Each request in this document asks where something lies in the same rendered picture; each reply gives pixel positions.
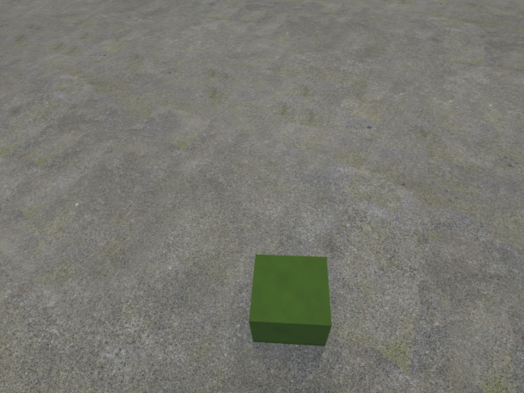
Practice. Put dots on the carton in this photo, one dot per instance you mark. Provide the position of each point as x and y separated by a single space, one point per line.
290 302

